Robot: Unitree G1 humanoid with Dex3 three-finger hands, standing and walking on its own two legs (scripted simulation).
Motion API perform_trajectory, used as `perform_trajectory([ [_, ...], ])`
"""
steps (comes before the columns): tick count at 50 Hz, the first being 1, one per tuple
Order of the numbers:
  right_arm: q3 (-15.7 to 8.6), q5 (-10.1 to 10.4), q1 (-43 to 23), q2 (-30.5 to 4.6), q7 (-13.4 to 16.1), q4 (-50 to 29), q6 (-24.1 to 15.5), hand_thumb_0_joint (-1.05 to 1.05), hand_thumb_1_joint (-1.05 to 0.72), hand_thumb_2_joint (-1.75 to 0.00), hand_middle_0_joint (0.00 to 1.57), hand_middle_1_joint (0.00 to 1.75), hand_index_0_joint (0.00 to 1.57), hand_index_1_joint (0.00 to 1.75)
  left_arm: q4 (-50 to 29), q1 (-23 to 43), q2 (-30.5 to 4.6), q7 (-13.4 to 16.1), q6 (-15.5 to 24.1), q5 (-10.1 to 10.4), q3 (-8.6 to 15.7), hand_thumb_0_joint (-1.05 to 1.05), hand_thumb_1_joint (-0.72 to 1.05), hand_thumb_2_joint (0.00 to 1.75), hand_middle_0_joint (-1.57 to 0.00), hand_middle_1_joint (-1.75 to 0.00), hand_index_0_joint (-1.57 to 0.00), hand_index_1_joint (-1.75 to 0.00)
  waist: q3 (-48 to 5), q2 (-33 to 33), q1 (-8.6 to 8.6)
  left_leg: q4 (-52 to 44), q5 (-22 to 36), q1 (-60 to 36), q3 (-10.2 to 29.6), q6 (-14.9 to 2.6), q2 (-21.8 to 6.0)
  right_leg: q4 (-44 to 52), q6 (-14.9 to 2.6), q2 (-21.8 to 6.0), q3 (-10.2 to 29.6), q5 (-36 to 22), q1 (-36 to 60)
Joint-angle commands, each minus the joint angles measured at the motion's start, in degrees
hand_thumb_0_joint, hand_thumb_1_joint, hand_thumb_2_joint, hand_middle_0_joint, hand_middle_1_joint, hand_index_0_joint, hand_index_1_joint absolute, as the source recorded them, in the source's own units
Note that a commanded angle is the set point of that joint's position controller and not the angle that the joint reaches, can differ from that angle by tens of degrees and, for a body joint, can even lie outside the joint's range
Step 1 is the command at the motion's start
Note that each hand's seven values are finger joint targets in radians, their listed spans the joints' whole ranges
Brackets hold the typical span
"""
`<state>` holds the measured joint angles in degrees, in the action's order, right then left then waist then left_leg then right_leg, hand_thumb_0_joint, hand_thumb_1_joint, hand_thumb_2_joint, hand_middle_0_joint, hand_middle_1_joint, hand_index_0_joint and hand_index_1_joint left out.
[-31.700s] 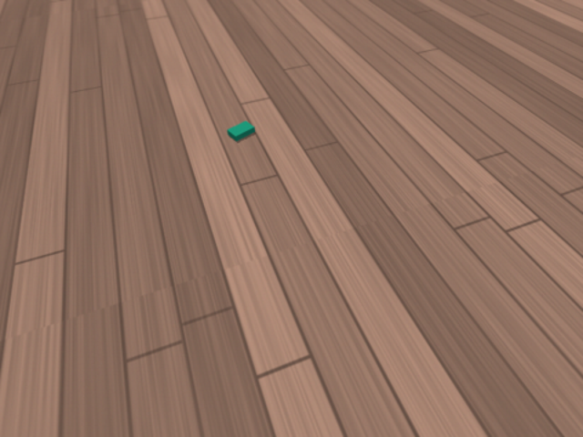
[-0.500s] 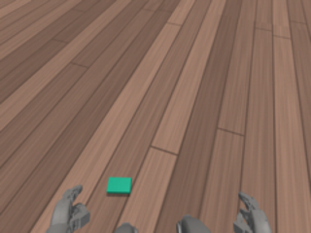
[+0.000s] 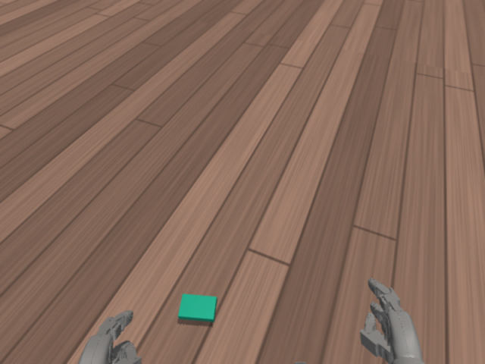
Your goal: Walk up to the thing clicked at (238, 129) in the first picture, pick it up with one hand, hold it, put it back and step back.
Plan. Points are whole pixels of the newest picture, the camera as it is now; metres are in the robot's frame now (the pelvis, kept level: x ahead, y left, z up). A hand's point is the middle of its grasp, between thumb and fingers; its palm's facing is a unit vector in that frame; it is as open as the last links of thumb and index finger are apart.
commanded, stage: home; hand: left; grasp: from above
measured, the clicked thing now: (198, 307) +0.45 +0.17 -0.70
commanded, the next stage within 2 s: stand in 1.68 s
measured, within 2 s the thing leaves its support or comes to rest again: neither
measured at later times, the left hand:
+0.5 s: hand (138, 356) +0.17 +0.18 -0.05, palm faces +0.03 -0.98 -0.20, open 7.4 cm
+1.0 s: hand (137, 358) +0.17 +0.18 -0.05, palm faces +0.03 -0.98 -0.20, open 7.4 cm
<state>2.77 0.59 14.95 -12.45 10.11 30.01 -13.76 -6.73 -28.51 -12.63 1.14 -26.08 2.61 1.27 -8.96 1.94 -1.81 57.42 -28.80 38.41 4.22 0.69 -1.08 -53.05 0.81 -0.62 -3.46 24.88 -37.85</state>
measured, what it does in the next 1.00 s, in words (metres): stands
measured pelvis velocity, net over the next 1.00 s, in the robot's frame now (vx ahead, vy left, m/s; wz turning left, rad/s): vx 0.01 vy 0.00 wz -0.01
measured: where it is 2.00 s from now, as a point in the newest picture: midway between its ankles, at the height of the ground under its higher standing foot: outside the picture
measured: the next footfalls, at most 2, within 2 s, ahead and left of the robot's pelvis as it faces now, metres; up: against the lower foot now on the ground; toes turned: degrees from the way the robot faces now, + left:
none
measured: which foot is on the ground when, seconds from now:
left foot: down 0.00-1.00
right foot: down 0.00-1.00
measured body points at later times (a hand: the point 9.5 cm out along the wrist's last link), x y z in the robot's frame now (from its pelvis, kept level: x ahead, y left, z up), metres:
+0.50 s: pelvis +0.01 +0.00 +0.00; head +0.02 +0.01 +0.45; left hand +0.16 +0.23 -0.03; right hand +0.16 -0.24 -0.06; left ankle +0.00 +0.12 -0.68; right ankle +0.02 -0.13 -0.68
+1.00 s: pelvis +0.01 +0.00 +0.00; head +0.02 +0.01 +0.45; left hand +0.16 +0.23 -0.03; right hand +0.17 -0.24 -0.06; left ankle +0.00 +0.12 -0.68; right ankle +0.02 -0.13 -0.68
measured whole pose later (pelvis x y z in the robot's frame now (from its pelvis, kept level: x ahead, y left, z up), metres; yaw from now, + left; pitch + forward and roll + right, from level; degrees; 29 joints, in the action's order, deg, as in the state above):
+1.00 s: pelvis +0.01 +0.00 +0.00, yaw -1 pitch +10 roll -3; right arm 2.1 0.6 16.3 -12.6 10.1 31.1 -13.7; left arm -7.6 -28.8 -13.0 1.0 -26.5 2.6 1.3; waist -9.5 2.3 -2.0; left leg 58.5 -29.9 38.5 3.7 0.5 -1.2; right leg -54.0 1.1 -0.4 -2.9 25.7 -38.2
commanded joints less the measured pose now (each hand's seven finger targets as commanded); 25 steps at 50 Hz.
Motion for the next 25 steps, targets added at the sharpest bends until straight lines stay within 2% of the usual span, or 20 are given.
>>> perform_trajectory([
  [1, -3.29, -0.15, -2.88, -6.86, 0.81, -8.12, -3.13, 0.00, -0.90, -0.90, 0.20, 0.30, 0.20, 0.30, -10.96, 1.79, -6.03, 0.61, 3.04, -0.11, 3.79, 0.00, 0.90, 0.90, -0.20, -0.30, -0.20, -0.30, -4.43, 1.09, -0.33, -9.93, 11.22, -3.43, -1.67, -1.53, 1.92, 8.62, -0.87, 1.61, -0.54, -8.23, 4.99],
  [12, -3.69, -0.10, -2.40, -7.10, 0.85, -7.58, -3.38, 0.00, -0.90, -0.90, 0.20, 0.30, 0.20, 0.30, -11.15, 1.28, -6.03, 0.48, 2.88, 0.16, 3.81, 0.00, 0.90, 0.90, -0.20, -0.30, -0.20, -0.30, -5.24, 1.05, -0.30, -9.43, 13.56, -3.47, -1.58, -1.23, 1.65, 7.67, -0.95, 1.77, -0.68, -9.90, 5.32],
  [18, -3.73, -0.05, -2.61, -7.00, 0.96, -7.72, -3.44, 0.00, -0.90, -0.90, 0.20, 0.30, 0.20, 0.30, -11.11, 1.53, -6.16, 0.53, 2.74, 0.19, 4.07, 0.00, 0.90, 0.90, -0.20, -0.30, -0.20, -0.30, -3.89, -0.44, -0.17, -9.43, 10.55, -2.41, -1.84, -1.56, 1.75, 8.79, -0.54, 1.64, -0.45, -7.80, 4.79],
  [24, -4.00, -0.07, -2.33, -7.21, 0.84, -7.54, -3.42, 0.00, -0.90, -0.90, 0.20, 0.30, 0.20, 0.30, -11.62, 1.15, -6.41, 0.42, 2.81, -0.03, 4.10, 0.00, 0.90, 0.90, -0.20, -0.30, -0.20, -0.30, -4.98, 1.56, 0.10, -9.50, 13.01, -3.42, -1.51, -1.03, 1.36, 7.54, -0.89, 1.88, -0.69, -9.09, 4.84],
  [25, -3.97, -0.14, -2.30, -7.17, 0.84, -7.51, -3.49, 0.00, -0.90, -0.90, 0.20, 0.30, 0.20, 0.30, -11.82, 1.14, -6.09, 0.33, 2.88, -0.05, 3.60, 0.00, 0.90, 0.90, -0.20, -0.30, -0.20, -0.30, -5.25, 1.38, -0.37, -9.43, 13.54, -3.65, -1.40, -1.01, 1.36, 7.27, -0.90, 1.94, -0.73, -9.56, 4.99],
])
